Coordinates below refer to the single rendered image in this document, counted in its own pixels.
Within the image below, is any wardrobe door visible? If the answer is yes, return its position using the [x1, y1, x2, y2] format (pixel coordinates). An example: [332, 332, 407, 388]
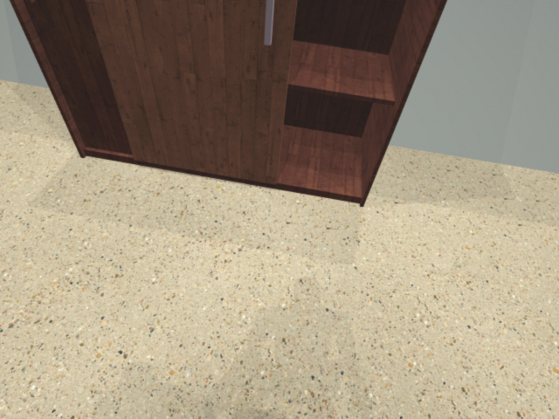
[24, 0, 132, 155]
[86, 0, 297, 185]

